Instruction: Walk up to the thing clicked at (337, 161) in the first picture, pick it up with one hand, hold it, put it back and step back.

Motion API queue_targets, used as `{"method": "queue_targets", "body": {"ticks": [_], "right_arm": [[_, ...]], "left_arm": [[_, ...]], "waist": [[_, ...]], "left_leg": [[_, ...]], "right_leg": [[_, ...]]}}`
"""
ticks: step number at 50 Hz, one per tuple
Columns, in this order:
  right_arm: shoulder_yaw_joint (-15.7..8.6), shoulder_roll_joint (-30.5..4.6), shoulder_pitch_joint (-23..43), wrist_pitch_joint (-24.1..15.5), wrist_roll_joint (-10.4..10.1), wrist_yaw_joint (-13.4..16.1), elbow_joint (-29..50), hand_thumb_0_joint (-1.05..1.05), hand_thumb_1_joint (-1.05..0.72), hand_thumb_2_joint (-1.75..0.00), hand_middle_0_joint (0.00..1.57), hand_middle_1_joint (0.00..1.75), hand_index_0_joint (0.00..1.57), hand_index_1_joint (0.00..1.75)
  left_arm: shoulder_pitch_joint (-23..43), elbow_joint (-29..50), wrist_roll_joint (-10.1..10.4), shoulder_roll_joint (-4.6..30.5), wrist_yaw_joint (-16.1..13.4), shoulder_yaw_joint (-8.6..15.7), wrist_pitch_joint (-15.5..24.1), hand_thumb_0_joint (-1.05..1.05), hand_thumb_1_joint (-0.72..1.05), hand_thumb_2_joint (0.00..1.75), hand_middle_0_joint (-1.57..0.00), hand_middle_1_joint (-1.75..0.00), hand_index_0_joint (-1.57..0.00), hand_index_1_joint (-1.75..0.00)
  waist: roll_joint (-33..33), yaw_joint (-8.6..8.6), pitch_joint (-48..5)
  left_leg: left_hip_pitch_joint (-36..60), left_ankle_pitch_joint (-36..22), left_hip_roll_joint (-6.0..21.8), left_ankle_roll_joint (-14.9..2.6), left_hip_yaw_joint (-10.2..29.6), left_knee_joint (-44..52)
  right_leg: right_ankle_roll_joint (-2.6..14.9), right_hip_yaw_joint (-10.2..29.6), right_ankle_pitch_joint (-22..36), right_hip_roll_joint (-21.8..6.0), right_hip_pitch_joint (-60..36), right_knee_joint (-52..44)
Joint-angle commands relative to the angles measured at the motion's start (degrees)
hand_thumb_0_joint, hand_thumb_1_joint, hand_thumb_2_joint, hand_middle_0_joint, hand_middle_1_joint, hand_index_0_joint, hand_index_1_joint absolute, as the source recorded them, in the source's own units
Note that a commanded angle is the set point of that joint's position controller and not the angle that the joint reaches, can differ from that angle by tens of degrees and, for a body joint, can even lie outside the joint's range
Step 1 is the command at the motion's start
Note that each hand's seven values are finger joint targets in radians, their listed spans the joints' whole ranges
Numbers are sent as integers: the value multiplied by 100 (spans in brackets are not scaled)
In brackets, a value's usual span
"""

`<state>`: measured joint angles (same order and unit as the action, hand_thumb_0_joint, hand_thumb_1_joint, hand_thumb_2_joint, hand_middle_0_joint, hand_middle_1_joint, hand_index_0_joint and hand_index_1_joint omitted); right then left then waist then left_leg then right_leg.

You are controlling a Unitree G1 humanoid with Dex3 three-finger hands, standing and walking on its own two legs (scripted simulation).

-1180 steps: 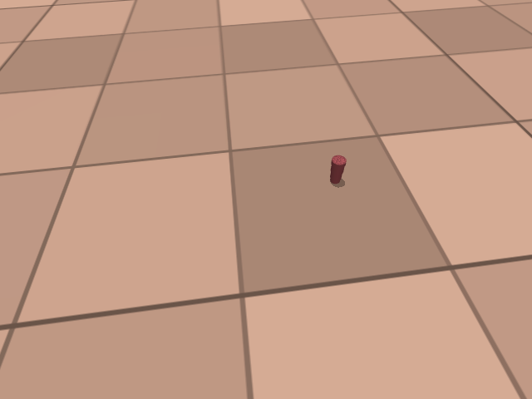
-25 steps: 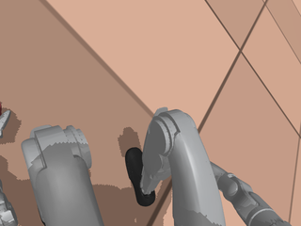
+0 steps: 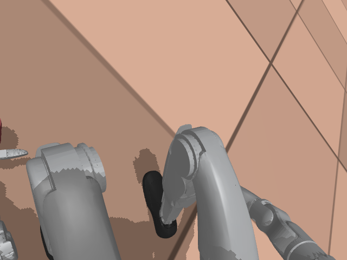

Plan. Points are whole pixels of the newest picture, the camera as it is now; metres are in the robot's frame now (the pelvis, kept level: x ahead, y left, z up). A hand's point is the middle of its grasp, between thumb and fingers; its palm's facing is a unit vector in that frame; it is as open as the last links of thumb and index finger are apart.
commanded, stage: withdraw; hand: left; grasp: from the side
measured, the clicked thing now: out of the picture +0.38 +0.30 -0.20
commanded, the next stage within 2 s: rise in 0.40 s
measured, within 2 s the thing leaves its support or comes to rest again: neither
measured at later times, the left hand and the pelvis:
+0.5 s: hand out of the picture +0.37 +0.36 -0.09, palm faces +0.42 -0.90 -0.06, open 17.6 cm; pelvis +0.01 +0.00 +0.02, yaw +2 degrees
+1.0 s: hand out of the picture +0.27 +0.36 +0.04, palm faces +0.30 -0.83 -0.48, open 17.5 cm; pelvis +0.02 -0.02 +0.13, yaw +10 degrees
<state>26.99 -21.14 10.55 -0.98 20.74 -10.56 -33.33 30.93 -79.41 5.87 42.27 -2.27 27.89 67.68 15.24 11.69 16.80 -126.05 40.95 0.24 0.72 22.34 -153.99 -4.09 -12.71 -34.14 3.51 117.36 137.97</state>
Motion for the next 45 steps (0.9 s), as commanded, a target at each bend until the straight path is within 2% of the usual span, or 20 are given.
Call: {"method": "queue_targets", "body": {"ticks": [1,5,7,12,16,18,21,25,26,27,28,29,30,32,34,35,37,39,42,45], "right_arm": [[-720,-2065,-53,47,-17,78,76,0,-91,-91,20,30,20,30],[-694,-2018,-74,84,-17,98,35,0,-89,-90,20,30,20,30],[-738,-2057,-109,119,-24,123,21,0,-89,-90,20,30,20,30],[-988,-2007,-301,187,-92,144,72,0,-89,-90,20,30,20,30],[-1240,-1902,-602,266,-333,203,6,0,-90,-90,20,30,20,30],[-1378,-1852,-692,310,-485,256,-12,0,-89,-90,20,30,20,30],[-1458,-1759,-781,325,-703,311,11,0,-89,-90,20,30,20,30],[-1622,-1652,-875,262,-874,376,102,0,-86,-89,20,30,20,30],[-1670,-1629,-827,248,-915,386,114,0,-80,-89,20,30,20,30],[-2103,-1514,-1100,329,-1125,456,-64,0,-88,-91,20,30,20,30],[-2099,-1448,-1097,384,-1178,474,159,0,-92,-91,20,30,20,30],[-2148,-1395,-1161,414,-1255,457,169,0,-92,-92,20,30,20,30],[-2216,-1354,-1249,462,-1305,457,83,0,-95,-92,20,30,20,30],[-2338,-1297,-1405,521,-1446,537,97,0,-97,-93,20,30,20,30],[-2474,-1196,-1565,599,-1531,566,100,0,-90,-90,20,30,20,30],[-2557,-1107,-1568,614,-1602,577,132,0,-90,-90,20,30,20,30],[-2708,-992,-1640,639,-1734,622,143,0,-90,-90,20,30,20,30],[-2912,-925,-1689,660,-1862,682,238,0,-90,-90,20,30,20,30],[-3094,-822,-1829,689,-2035,759,365,0,-90,-90,20,30,20,30],[-3216,-769,-1894,715,-2175,882,535,0,-90,-90,20,30,20,30]], "left_arm": [[957,757,-3,692,10,-32,426,0,-61,4,-13,-2,-12,-4],[821,684,-28,699,54,-56,408,0,-61,9,-6,-2,-5,-4],[915,1077,-85,1055,65,151,400,0,-57,11,-5,-2,-4,-3],[925,2500,-51,1374,139,520,165,0,-53,11,-4,-1,-3,-3],[667,2894,17,1080,395,298,-420,0,-53,9,-5,0,-4,-2],[560,2931,67,896,595,201,-754,0,-55,9,-5,-1,-4,-2],[388,2368,254,381,933,-77,-1215,0,-60,6,-4,-1,-4,-1],[805,2854,496,442,1297,34,-1422,0,-60,2,-2,0,-4,0],[726,2744,534,406,1373,53,-1467,0,-52,8,-3,0,-1,0],[290,2346,-480,1501,1090,427,-1926,0,-53,8,-6,-4,-4,-5],[645,2802,-395,1260,1022,333,-2124,0,-55,9,-6,-4,-4,-6],[786,2754,-405,682,1016,-26,-2275,0,-56,10,-6,-4,-3,-7],[900,3070,-478,890,965,160,-2387,0,-59,10,-7,-6,-5,-8],[619,3304,-621,1483,816,567,-2811,0,-60,10,-8,-5,-6,-8],[832,3958,-780,1769,744,609,-3109,0,-52,11,-6,-7,-6,-7],[774,4102,-799,1462,727,386,-3284,0,-53,7,-5,-6,-5,-6],[118,4073,-822,1149,632,364,-3719,0,-55,5,-5,-5,-5,-5],[-300,4503,-845,818,574,167,-4098,0,-56,5,-5,-5,-5,-5],[-844,4990,-805,168,456,-275,-4710,0,-54,6,-5,-6,-5,-6],[-1262,5639,-790,77,296,-432,-5252,0,-57,5,-5,-5,-5,-5]], "waist": [[-2884,630,-2950],[-2905,559,-3049],[-3191,488,-3172],[-3877,205,-3918],[-4179,142,-4115],[-4002,91,-3892],[-3261,217,-3553],[-2922,70,-3930],[-2874,-9,-3912],[-3490,-520,-4574],[-3777,-405,-4962],[-3693,-268,-4845],[-3698,-351,-4678],[-3825,-626,-5107],[-3907,-676,-5288],[-3856,-639,-5281],[-3609,-811,-5279],[-3423,-904,-5530],[-2770,-792,-5699],[-2341,-855,-5796]], "left_leg": [[2035,-366,305,153,-555,2183],[2085,-491,306,156,-622,2148],[2299,-594,344,193,-574,2260],[2813,-906,349,249,-718,2443],[2852,-1002,310,266,-824,2686],[2571,-805,291,222,-847,2769],[2018,-386,250,98,-858,2751],[1907,-155,197,1,-921,2721],[1839,-94,195,-6,-931,2752],[2692,-430,214,33,-1150,3148],[2869,-559,249,60,-1153,3246],[2745,-453,239,61,-1168,3344],[2721,-349,251,57,-1170,3456],[2893,-592,216,27,-1320,3545],[2888,-533,199,-10,-1441,3651],[2830,-318,181,-38,-1484,3809],[2800,-223,150,-65,-1571,4004],[2995,-226,131,-85,-1626,4227],[3163,-278,111,-149,-1658,4502],[3355,-193,101,-197,-1683,4859]], "right_leg": [[402,-795,637,179,-1232,-835],[417,-742,694,191,-1304,-869],[434,-746,736,172,-1247,-804],[493,-582,936,118,-1301,-776],[543,-430,956,59,-1104,-835],[552,-368,832,33,-836,-867],[517,-342,545,22,-695,-1033],[502,-250,349,-7,-773,-1156],[519,-232,263,-21,-632,-1117],[571,-73,296,-91,-648,-1295],[594,-32,361,-75,-683,-1314],[601,-15,311,-101,-522,-1330],[625,-11,237,-102,-342,-1338],[629,124,328,-124,-593,-1454],[659,257,245,-145,-601,-1538],[672,302,105,-148,-552,-1617],[675,375,-3,-149,-593,-1827],[686,474,-35,-173,-644,-2051],[648,564,-15,-188,-1068,-2588],[609,658,-124,-206,-1506,-3124]]}}
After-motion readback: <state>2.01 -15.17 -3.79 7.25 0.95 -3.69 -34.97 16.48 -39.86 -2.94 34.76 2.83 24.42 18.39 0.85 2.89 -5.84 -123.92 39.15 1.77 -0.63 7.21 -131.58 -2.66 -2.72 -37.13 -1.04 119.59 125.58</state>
